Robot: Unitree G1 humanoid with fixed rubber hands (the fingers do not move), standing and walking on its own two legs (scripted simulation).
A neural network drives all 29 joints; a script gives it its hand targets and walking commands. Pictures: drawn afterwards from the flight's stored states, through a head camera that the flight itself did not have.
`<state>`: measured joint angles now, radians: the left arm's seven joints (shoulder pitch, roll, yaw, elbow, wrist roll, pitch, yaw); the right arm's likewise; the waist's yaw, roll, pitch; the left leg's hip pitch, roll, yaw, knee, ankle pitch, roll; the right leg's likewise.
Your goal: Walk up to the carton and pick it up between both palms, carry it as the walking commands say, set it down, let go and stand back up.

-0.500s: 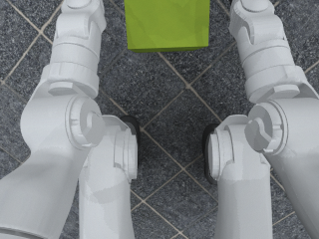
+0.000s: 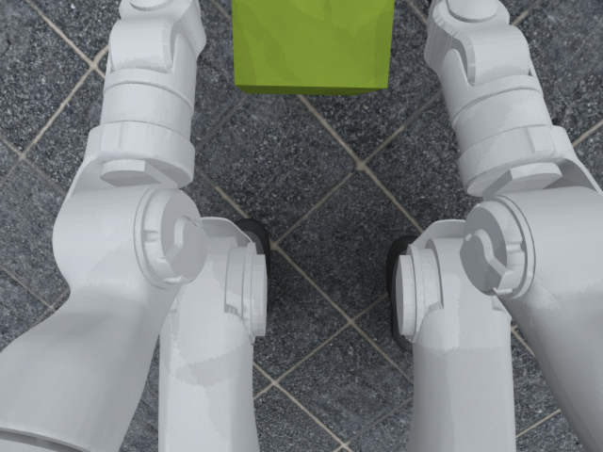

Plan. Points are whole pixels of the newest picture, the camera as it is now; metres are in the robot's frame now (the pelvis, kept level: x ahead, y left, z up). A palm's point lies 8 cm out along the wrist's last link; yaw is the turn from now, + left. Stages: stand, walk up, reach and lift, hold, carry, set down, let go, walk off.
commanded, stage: reach and lift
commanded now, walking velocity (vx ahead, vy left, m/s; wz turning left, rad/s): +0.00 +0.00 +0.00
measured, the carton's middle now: out of the picture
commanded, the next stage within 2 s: none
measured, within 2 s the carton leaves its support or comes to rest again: neither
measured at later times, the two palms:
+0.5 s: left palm out of the picture +0.54 +0.16 -0.11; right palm out of the picture +0.55 -0.09 -0.11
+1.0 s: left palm out of the picture +0.52 +0.15 -0.03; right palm out of the picture +0.53 -0.09 -0.04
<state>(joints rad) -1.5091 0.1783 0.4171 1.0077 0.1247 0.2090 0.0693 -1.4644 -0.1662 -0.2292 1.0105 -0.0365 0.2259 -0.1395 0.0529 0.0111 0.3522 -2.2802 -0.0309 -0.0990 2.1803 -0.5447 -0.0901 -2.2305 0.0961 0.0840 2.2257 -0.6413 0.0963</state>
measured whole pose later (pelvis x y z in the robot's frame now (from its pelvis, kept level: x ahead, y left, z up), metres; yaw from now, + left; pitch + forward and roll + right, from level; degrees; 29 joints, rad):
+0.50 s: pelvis +0.00 +0.00 +0.03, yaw +0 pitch +41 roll -1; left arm -1.39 0.05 0.51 0.77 0.23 0.30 0.10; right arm -1.44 -0.11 -0.32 0.90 -0.13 0.31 -0.16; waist 0.03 0.00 0.23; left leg -2.27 -0.04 -0.10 2.07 -0.51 -0.09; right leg -2.21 0.08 0.08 2.12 -0.61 0.09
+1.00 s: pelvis -0.01 +0.01 +0.06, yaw +0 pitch +42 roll -2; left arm -1.31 -0.04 0.52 0.75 0.29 0.31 0.18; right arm -1.28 -0.02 -0.40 0.79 -0.21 0.34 -0.18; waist 0.03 0.01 0.09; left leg -2.19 -0.05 -0.10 1.95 -0.48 -0.07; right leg -2.13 0.07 0.09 1.98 -0.58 0.10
